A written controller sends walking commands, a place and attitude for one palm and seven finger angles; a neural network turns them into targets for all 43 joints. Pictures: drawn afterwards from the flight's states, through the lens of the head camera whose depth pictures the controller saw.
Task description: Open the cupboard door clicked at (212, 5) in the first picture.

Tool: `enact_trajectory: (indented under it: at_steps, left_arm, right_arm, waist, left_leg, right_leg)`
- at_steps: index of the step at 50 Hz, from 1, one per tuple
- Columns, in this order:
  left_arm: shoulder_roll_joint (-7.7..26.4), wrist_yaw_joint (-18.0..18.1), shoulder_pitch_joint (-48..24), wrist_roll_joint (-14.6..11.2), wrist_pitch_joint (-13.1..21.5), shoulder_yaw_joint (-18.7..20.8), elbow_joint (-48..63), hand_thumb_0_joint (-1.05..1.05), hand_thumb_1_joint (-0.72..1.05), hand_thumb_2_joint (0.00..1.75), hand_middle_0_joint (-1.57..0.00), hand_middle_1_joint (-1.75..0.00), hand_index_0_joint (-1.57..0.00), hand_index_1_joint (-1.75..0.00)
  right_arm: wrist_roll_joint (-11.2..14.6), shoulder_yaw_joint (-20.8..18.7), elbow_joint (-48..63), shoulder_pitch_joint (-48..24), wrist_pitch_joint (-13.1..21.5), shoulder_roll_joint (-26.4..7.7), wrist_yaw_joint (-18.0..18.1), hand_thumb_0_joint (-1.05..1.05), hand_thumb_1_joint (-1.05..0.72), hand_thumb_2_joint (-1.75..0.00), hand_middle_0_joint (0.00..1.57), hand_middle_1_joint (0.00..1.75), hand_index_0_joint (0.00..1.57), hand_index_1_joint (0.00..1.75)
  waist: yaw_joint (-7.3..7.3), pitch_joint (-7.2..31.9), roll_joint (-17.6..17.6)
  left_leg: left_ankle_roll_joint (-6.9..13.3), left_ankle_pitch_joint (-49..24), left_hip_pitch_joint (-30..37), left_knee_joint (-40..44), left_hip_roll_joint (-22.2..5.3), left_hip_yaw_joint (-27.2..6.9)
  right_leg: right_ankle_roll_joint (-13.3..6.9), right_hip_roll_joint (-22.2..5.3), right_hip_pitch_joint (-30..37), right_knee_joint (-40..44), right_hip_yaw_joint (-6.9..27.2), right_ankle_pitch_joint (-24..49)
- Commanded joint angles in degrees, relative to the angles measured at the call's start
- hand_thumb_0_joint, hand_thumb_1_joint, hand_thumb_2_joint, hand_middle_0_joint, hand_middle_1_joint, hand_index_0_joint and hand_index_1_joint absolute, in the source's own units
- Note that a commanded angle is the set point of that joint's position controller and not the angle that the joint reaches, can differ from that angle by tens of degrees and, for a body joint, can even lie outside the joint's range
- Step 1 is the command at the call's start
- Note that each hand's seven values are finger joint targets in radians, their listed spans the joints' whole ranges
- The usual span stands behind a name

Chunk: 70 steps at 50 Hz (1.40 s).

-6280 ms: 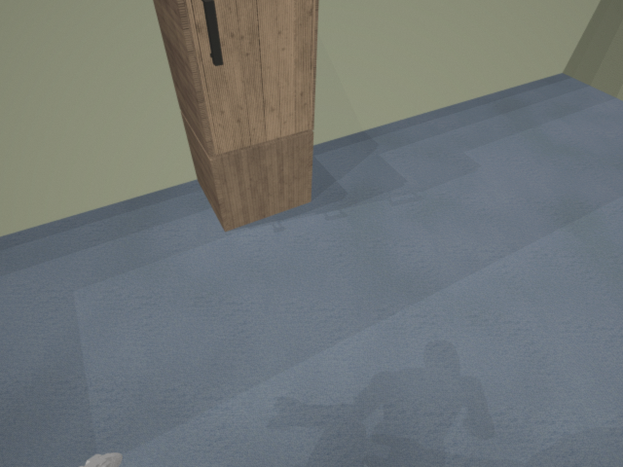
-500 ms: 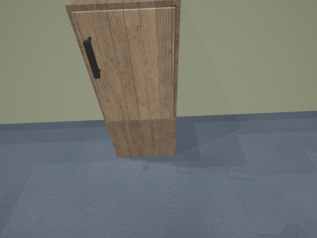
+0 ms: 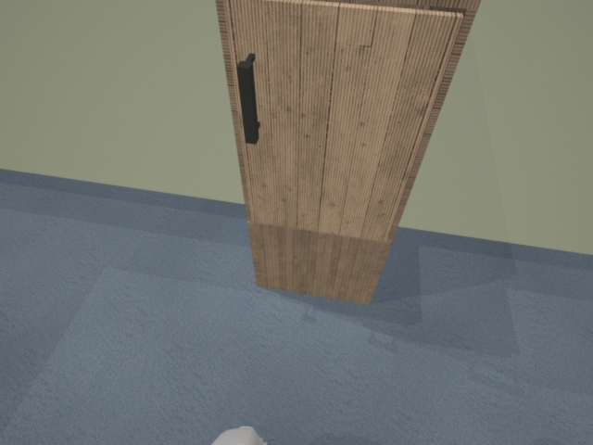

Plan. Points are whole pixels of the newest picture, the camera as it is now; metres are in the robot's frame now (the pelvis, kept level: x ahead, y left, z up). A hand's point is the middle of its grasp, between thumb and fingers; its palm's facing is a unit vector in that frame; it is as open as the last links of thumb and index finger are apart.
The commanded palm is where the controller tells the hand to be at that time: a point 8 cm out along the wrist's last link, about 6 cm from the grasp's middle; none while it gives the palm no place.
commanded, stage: take the last steps up to it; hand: left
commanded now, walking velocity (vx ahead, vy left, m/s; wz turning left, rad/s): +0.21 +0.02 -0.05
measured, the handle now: (251, 100) +0.70 +0.19 +0.08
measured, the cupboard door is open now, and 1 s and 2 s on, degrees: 0 0 0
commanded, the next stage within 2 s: come to a stop and stand still in 0.18 s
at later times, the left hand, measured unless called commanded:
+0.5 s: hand (199, 365) +0.25 +0.21 -0.16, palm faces -0.02 -0.97 -0.23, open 7.4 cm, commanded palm none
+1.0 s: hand out of the picture +0.12 +0.28 -0.16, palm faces +0.03 -0.96 -0.27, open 7.4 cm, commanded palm none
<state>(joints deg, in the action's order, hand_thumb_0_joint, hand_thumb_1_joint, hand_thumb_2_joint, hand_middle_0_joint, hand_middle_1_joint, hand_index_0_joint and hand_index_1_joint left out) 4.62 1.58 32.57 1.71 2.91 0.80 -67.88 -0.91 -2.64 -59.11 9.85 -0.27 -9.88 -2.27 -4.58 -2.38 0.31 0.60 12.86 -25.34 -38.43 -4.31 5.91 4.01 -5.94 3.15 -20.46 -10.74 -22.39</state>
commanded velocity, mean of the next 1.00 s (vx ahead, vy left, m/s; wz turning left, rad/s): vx -0.01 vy -0.04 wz -0.02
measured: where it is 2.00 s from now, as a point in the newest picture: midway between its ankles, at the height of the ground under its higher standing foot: outside the picture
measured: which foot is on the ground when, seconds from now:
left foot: up 0.00-0.02, down 0.04-0.52, up 0.54-0.82, down 0.84-1.00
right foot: down 0.00-0.04, up 0.06-0.46, down 0.48-0.84, up 0.86-1.00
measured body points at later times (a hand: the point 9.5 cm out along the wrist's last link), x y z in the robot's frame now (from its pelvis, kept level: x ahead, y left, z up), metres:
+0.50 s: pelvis +0.14 +0.03 +0.00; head +0.14 +0.02 +0.45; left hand +0.25 +0.26 -0.14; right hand +0.11 -0.19 -0.16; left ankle +0.08 +0.12 -0.73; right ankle +0.19 -0.09 -0.73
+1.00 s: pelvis +0.08 +0.08 +0.00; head +0.03 +0.07 +0.44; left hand +0.12 +0.33 -0.14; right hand +0.13 -0.16 -0.15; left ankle +0.08 +0.18 -0.73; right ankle +0.12 -0.03 -0.70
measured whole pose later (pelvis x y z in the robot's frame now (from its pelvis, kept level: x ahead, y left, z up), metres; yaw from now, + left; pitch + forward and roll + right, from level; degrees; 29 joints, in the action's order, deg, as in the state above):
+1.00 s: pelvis +0.08 +0.08 +0.00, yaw -2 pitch -4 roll +1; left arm 11.3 0.7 18.7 1.9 -4.2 2.4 -56.0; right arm -2.3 -1.6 -52.1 17.2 -1.1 -11.4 0.7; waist 0.0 3.7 1.8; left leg 2.4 19.2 -11.3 -34.0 0.0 5.8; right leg -1.1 -1.7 -23.3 -49.3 -1.8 -21.4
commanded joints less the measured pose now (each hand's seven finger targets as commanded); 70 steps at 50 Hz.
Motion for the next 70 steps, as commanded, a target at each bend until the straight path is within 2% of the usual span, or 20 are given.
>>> enact_trajectory:
  at_steps: [1,2,6,10,20,23,26,30,38,39,40,42,47,54,57,58,61,68,69,70]
  left_arm:
    - [7.56,0.03,1.63,-0.82,0.62,1.99,2.98,0.00,0.90,0.90,-0.20,-0.30,-0.20,-0.30]
    - [5.44,-0.14,0.65,-1.17,0.48,1.40,4.91,0.00,0.90,0.90,-0.20,-0.30,-0.20,-0.30]
    - [5.56,-0.78,-8.24,-0.63,-0.52,2.23,5.32,0.00,0.90,0.90,-0.20,-0.30,-0.20,-0.30]
    - [3.87,-0.95,-6.17,-0.13,-2.18,2.60,5.54,0.00,0.90,0.90,-0.20,-0.30,-0.20,-0.30]
    - [6.67,-0.10,-17.44,-0.51,-3.39,1.68,10.74,0.00,0.90,0.90,-0.20,-0.30,-0.20,-0.30]
    - [10.82,0.24,-15.03,-0.27,-2.77,2.31,10.80,0.00,0.90,0.90,-0.20,-0.30,-0.20,-0.30]
    - [16.22,0.72,-13.67,-0.63,-2.34,3.23,10.79,0.00,0.90,0.90,-0.20,-0.30,-0.20,-0.30]
    - [14.95,1.66,-20.08,-0.28,-3.12,3.81,13.15,0.00,0.90,0.90,-0.20,-0.30,-0.20,-0.30]
    - [15.07,1.09,-24.17,0.49,-4.52,4.88,15.36,0.00,0.90,0.90,-0.20,-0.30,-0.20,-0.30]
    - [17.70,3.57,-22.78,0.15,-3.69,3.88,16.27,0.00,0.90,0.90,-0.20,-0.30,-0.20,-0.30]
    - [16.06,3.34,-20.47,-0.55,-4.10,3.48,17.40,0.00,0.90,0.90,-0.20,-0.30,-0.20,-0.30]
    - [9.55,1.56,-19.12,-1.04,-4.95,1.85,16.45,0.00,0.90,0.90,-0.20,-0.30,-0.20,-0.30]
    - [9.99,-1.36,-17.25,0.70,-5.64,2.64,16.97,0.00,0.90,0.90,-0.20,-0.30,-0.20,-0.30]
    - [9.64,-2.43,-9.31,0.53,-3.76,2.57,16.62,0.00,0.90,0.90,-0.20,-0.30,-0.20,-0.30]
    - [14.58,-1.45,-7.21,0.23,-2.49,3.11,16.35,0.00,0.90,0.90,-0.20,-0.30,-0.20,-0.30]
    - [13.63,-0.94,-8.62,-0.05,-1.65,3.10,16.25,0.00,0.90,0.90,-0.20,-0.30,-0.20,-0.30]
    - [13.08,-0.13,-12.85,-0.21,-0.90,3.22,16.58,0.00,0.90,0.90,-0.20,-0.30,-0.20,-0.30]
    - [12.94,-0.82,-13.62,-0.32,-1.85,3.26,13.25,0.00,0.90,0.90,-0.20,-0.30,-0.20,-0.30]
    - [11.03,-1.09,-13.58,-0.61,-2.04,2.77,12.83,0.00,0.90,0.90,-0.20,-0.30,-0.20,-0.30]
    - [8.35,-1.53,-12.30,-0.90,-2.15,2.31,13.11,0.00,0.90,0.90,-0.20,-0.30,-0.20,-0.30]
  right_arm:
    - [-1.03,-2.40,-1.83,18.15,3.36,-11.20,2.11,0.00,-0.90,-0.90,0.20,0.30,0.20,0.30]
    - [-0.33,-3.10,-2.57,22.33,3.21,-14.64,2.91,0.00,-0.90,-0.90,0.20,0.30,0.20,0.30]
    - [0.05,-0.79,0.01,8.60,3.73,-5.61,3.75,0.00,-0.90,-0.90,0.20,0.30,0.20,0.30]
    - [-0.02,-0.06,-0.02,8.13,4.92,-2.15,3.97,0.00,-0.90,-0.90,0.20,0.30,0.20,0.30]
    - [-0.52,-0.08,-0.52,7.89,2.83,-5.30,4.73,0.00,-0.90,-0.90,0.20,0.30,0.20,0.30]
    - [0.18,-0.49,-0.97,9.05,1.77,-4.46,4.79,0.00,-0.90,-0.90,0.20,0.30,0.20,0.30]
    - [1.08,-0.98,-0.67,11.89,-0.20,-1.84,4.57,0.00,-0.90,-0.90,0.20,0.30,0.20,0.30]
    - [1.00,-1.54,0.25,8.51,-1.92,-2.09,4.43,0.00,-0.90,-0.90,0.20,0.30,0.20,0.30]
    - [0.35,-1.24,0.54,12.61,-1.75,-0.74,3.20,0.00,-0.90,-0.90,0.20,0.30,0.20,0.30]
    - [0.95,-2.14,3.65,14.95,-0.08,-6.34,3.47,0.00,-0.90,-0.90,0.20,0.30,0.20,0.30]
    - [0.54,-1.29,6.27,12.62,0.31,-3.54,3.66,0.00,-0.90,-0.90,0.20,0.30,0.20,0.30]
    - [-1.10,-1.62,8.33,9.03,0.81,-9.63,3.77,0.00,-0.90,-0.90,0.20,0.30,0.20,0.30]
    - [-1.77,-1.22,11.82,3.00,0.01,-11.39,3.65,0.00,-0.90,-0.90,0.20,0.30,0.20,0.30]
    - [-1.36,-1.30,11.02,6.58,0.63,-11.92,4.38,0.00,-0.90,-0.90,0.20,0.30,0.20,0.30]
    - [-0.40,0.52,12.08,5.93,0.84,-6.06,3.90,0.00,-0.90,-0.90,0.20,0.30,0.20,0.30]
    - [-0.51,0.44,11.41,4.81,0.68,-6.78,3.57,0.00,-0.90,-0.90,0.20,0.30,0.20,0.30]
    - [-0.57,0.16,8.91,8.25,0.35,-5.93,2.69,0.00,-0.90,-0.90,0.20,0.30,0.20,0.30]
    - [-0.38,1.39,3.84,15.54,1.74,-2.12,3.01,0.00,-0.90,-0.90,0.20,0.30,0.20,0.30]
    - [-0.48,1.25,2.79,17.24,2.16,-3.45,3.50,0.00,-0.90,-0.90,0.20,0.30,0.20,0.30]
    - [-1.00,0.43,2.87,18.00,2.56,-7.03,3.93,0.00,-0.90,-0.90,0.20,0.30,0.20,0.30]
  waist:
    - [10.13,9.73,9.76]
    - [10.72,12.82,18.76]
    - [5.89,-0.14,2.15]
    - [3.04,-1.02,6.45]
    - [3.97,-1.19,5.65]
    - [2.76,0.33,0.91]
    - [3.32,5.82,-7.63]
    - [3.53,7.78,-8.36]
    - [5.31,6.70,-10.74]
    - [9.02,19.76,-4.79]
    - [6.59,19.04,-0.57]
    - [5.43,7.62,20.59]
    - [3.55,-12.48,5.53]
    - [3.29,-3.94,0.18]
    - [3.61,-0.38,-11.91]
    - [3.28,-0.52,-12.03]
    - [6.50,0.19,-2.78]
    - [6.80,0.13,-3.57]
    - [6.94,-0.25,2.04]
    - [6.74,-0.16,14.00]
  left_leg:
    - [4.49,-7.48,34.27,11.68,-8.42,-10.99]
    - [8.80,-14.19,39.33,18.49,-18.93,-27.28]
    - [8.60,-15.31,17.27,23.82,-15.45,-14.31]
    - [7.75,-24.25,13.13,26.13,-11.06,-5.70]
    - [6.48,-42.24,17.84,17.41,-10.53,-4.20]
    - [1.79,-31.13,15.57,9.36,-6.04,-3.07]
    - [-2.36,16.30,6.20,-6.92,3.19,-0.77]
    - [-2.24,21.00,2.92,-25.25,3.40,-7.42]
    - [-2.24,11.29,11.33,-2.32,3.74,-2.85]
    - [-3.20,10.38,12.42,5.58,4.10,0.42]
    - [-2.11,6.22,14.00,14.96,4.04,-0.89]
    - [2.54,-2.45,10.98,21.18,-8.84,-16.88]
    - [8.40,24.81,-6.26,28.35,-11.22,-18.79]
    - [6.89,22.14,0.42,19.80,-9.23,-16.00]
    - [1.46,15.84,-3.67,-3.60,4.76,-1.99]
    - [1.75,17.26,-4.47,-12.03,3.72,-4.55]
    - [1.24,12.38,-2.50,-17.08,2.05,-5.05]
    - [0.75,5.84,18.07,14.25,4.85,-1.12]
    - [1.18,7.56,20.39,18.69,2.29,-5.34]
    - [4.47,16.17,19.57,26.52,-7.70,-19.92]
  right_leg:
    - [-4.67,-1.84,-22.28,-29.49,-0.42,13.52]
    - [-3.52,3.84,-33.42,-44.00,1.98,-12.38]
    - [-4.36,-3.10,-34.36,-51.55,9.24,-0.10]
    - [-3.17,-1.80,-30.72,-45.22,8.46,5.53]
    - [-2.93,1.93,-21.66,-15.94,6.60,9.85]
    - [-3.84,-0.20,-13.37,-5.78,9.38,33.65]
    - [-17.01,-17.35,-5.30,-8.12,20.80,74.84]
    - [-18.32,-15.41,-10.01,-3.67,19.52,57.55]
    - [-12.32,-9.34,-19.85,0.43,17.26,14.74]
    - [-10.99,-10.27,-4.93,-10.27,19.29,42.06]
    - [-9.46,-7.27,-8.33,-14.39,15.05,25.72]
    - [-4.26,2.73,-24.67,-20.76,5.75,-0.60]
    - [-5.58,4.71,-30.32,-33.36,9.53,0.58]
    - [-6.76,5.83,-17.57,-8.09,10.17,2.89]
    - [-16.11,-9.88,-14.78,9.27,35.13,-11.87]
    - [-18.21,-10.24,-16.58,11.97,36.76,-12.37]
    - [-18.40,-8.68,-18.83,10.86,29.54,-6.83]
    - [-12.03,-2.31,-26.55,3.86,19.32,-10.88]
    - [-10.01,0.34,-29.02,-2.31,16.53,-9.64]
    - [-7.69,4.99,-32.64,-13.51,10.95,-6.31]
